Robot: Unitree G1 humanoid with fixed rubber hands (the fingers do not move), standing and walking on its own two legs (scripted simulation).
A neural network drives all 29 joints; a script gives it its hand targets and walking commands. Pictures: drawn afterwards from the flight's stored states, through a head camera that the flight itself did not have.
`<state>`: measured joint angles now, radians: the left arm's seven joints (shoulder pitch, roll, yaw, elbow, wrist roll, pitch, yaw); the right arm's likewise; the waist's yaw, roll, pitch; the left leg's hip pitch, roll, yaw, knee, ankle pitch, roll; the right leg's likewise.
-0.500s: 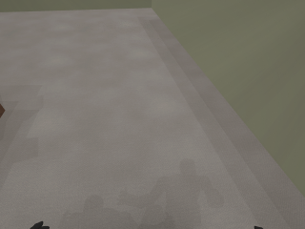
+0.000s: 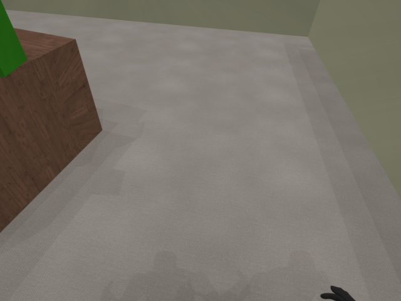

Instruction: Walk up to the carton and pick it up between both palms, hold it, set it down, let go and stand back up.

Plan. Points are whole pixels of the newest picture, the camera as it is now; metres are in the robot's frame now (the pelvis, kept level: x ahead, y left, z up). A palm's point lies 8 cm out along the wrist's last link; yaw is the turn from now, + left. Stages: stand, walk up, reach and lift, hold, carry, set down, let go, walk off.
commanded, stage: walk up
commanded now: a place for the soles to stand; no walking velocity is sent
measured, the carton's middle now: out of the picture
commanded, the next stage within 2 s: none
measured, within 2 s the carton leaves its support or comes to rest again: neither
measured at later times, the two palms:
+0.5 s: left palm (39, 289) +0.19 +0.32 -0.06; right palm (307, 234) +0.33 -0.28 -0.11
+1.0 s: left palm (32, 291) +0.20 +0.35 -0.10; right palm (245, 161) +0.56 -0.15 -0.08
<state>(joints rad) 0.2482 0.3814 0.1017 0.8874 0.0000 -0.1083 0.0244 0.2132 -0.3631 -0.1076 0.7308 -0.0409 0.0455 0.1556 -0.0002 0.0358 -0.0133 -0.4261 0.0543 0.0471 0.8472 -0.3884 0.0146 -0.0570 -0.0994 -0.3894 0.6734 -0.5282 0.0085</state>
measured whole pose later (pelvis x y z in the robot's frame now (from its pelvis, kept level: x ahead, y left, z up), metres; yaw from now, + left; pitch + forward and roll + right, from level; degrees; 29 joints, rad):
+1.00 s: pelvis +0.31 +0.05 +0.00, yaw +38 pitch -1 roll -1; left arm 0.22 0.38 0.05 0.84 0.00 -0.08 -0.02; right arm 0.27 -0.37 -0.10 0.82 -0.04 -0.04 0.06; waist -0.01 -0.03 0.04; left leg -0.40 -0.01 0.06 0.77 -0.35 0.07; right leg -0.24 -0.11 -0.17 1.05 -0.51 0.00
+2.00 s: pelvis +0.54 +0.18 +0.01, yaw +64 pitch -3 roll -2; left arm 0.25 0.39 0.06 0.84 0.00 -0.05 -0.03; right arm 0.31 -0.38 -0.09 0.86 -0.02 -0.10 -0.02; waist -0.01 -0.05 0.08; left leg -0.38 -0.04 0.02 0.78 -0.35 0.08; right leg -0.35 -0.06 -0.09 1.12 -0.50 -0.03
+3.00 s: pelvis +0.74 +0.28 +0.01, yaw +73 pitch -3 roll -3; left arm 0.28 0.39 0.09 0.86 0.00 -0.04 -0.05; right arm 0.31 -0.40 -0.07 0.90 -0.02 -0.08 -0.01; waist 0.00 0.01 0.07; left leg -0.47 0.01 -0.03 0.92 -0.40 0.03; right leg -0.23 0.05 -0.18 0.67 -0.40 -0.07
